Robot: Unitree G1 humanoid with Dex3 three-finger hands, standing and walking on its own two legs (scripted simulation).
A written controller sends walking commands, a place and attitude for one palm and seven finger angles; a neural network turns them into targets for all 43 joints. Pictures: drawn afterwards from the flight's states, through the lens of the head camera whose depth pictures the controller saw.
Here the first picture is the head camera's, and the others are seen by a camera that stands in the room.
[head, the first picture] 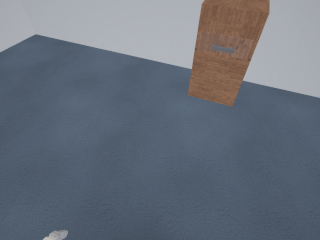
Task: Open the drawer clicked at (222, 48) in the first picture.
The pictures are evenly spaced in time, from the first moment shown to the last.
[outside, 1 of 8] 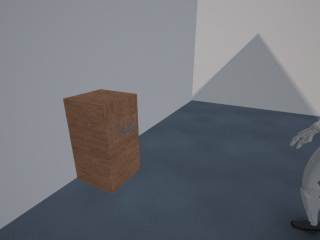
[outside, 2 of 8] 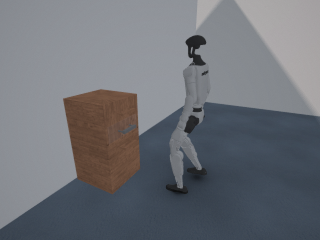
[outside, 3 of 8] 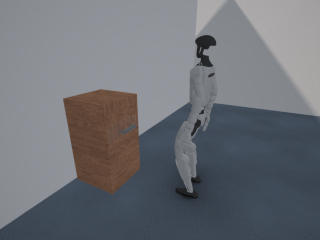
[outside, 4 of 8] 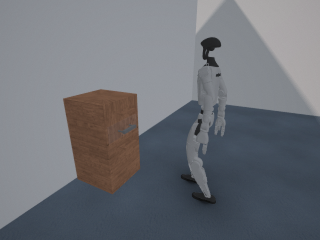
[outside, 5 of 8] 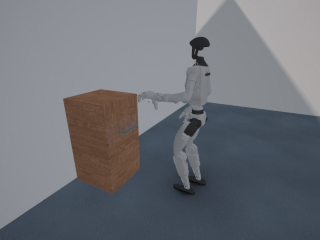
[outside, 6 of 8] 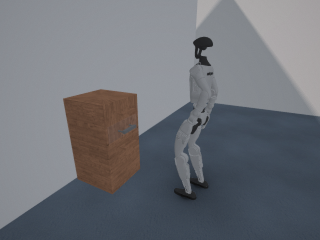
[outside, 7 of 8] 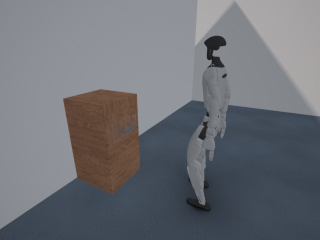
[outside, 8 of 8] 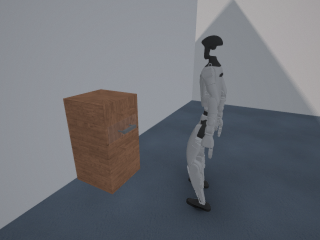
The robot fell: no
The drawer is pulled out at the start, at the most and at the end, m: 0.00 0.00 0.00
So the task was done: no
